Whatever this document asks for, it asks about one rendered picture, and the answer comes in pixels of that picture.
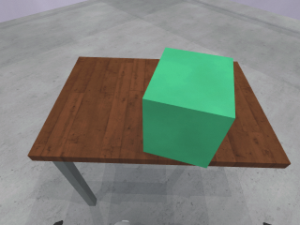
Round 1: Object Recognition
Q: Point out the table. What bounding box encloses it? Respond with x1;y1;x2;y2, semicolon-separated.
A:
27;56;291;206

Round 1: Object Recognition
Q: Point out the carton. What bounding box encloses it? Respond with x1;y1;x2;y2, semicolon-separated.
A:
142;47;235;168

